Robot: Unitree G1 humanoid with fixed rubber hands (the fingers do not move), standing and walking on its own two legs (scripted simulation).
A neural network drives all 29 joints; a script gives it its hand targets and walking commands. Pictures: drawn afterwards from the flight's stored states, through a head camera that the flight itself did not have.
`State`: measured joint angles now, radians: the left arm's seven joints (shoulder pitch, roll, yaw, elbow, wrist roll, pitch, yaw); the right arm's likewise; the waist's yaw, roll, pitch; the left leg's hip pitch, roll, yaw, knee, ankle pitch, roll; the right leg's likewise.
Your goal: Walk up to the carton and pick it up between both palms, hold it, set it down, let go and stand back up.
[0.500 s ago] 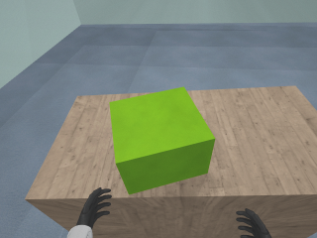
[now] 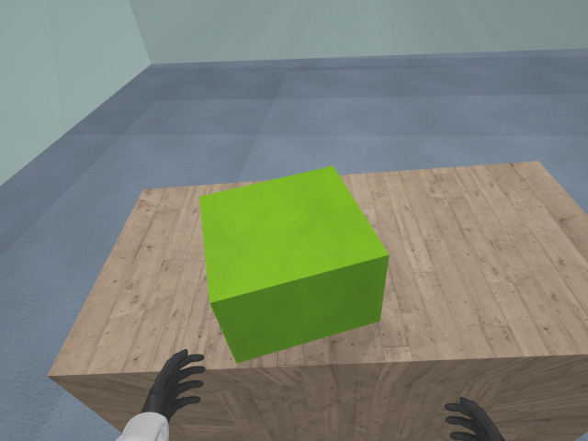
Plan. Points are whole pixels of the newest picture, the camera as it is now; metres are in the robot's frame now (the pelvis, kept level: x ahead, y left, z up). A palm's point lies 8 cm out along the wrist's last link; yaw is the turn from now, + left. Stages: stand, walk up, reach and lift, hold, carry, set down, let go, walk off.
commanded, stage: let go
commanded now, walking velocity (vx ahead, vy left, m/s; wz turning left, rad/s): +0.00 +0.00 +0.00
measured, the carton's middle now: (288, 257) +0.44 +0.08 +0.00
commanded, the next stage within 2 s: stand in 0.46 s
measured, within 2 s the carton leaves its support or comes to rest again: neither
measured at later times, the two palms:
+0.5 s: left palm (160, 415) +0.18 +0.23 -0.03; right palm out of the picture +0.15 -0.22 -0.09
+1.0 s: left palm out of the picture +0.05 +0.26 -0.15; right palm out of the picture +0.06 -0.22 -0.11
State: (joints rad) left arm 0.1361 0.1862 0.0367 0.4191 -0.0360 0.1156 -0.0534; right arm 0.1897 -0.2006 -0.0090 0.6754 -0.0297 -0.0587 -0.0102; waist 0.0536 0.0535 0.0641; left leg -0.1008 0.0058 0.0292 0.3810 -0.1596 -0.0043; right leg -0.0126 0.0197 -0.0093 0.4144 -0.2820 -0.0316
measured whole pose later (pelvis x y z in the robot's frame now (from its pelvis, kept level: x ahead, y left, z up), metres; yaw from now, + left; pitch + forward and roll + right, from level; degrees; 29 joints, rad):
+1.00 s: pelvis +0.00 +0.03 -0.01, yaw +0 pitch -2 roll -2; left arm 0.32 0.23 0.01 0.77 0.03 0.01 0.00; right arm 0.31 -0.18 -0.02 0.81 -0.01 -0.03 -0.01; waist 0.01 -0.08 0.10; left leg -0.29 0.02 0.04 0.57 -0.25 0.03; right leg -0.15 0.02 -0.01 0.49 -0.32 0.00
